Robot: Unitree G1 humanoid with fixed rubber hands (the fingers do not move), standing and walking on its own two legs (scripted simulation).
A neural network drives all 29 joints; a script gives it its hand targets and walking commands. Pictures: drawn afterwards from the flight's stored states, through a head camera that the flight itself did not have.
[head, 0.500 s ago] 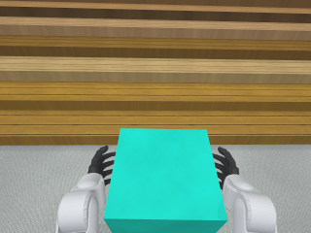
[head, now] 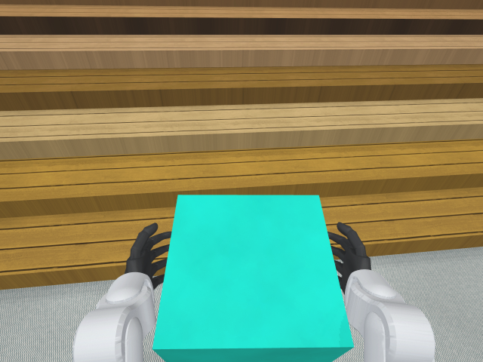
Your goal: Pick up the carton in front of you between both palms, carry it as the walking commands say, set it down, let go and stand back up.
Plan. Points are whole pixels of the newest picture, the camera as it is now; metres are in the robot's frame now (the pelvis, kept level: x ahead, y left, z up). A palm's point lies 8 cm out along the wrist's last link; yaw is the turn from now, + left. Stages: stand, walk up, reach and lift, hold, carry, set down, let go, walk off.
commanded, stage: carry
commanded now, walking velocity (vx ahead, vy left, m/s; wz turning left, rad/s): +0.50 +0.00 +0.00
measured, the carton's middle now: (247, 292) +0.24 -0.01 +0.03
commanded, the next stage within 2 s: none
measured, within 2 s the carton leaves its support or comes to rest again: neither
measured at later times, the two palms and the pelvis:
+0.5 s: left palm (178, 108) +0.63 +0.13 +0.14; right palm (307, 108) +0.64 -0.17 +0.13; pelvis +0.33 -0.03 +0.00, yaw +2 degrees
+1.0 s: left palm (190, 57) +1.02 +0.14 +0.11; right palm (280, 56) +1.01 -0.16 +0.12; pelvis +0.67 -0.01 -0.01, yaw +3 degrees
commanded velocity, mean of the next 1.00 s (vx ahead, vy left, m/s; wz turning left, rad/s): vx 0.50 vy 0.00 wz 0.00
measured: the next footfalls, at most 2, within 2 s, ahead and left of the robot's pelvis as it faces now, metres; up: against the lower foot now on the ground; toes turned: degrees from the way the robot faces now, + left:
right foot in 0.14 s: +0.29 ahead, -0.11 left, +0.00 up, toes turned -11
left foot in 0.62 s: +0.59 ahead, +0.07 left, +0.00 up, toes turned +10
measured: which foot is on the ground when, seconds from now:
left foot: down 0.00-0.16, up 0.18-0.60, down 0.62-1.00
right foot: up 0.00-0.12, down 0.14-0.62, up 0.64-1.00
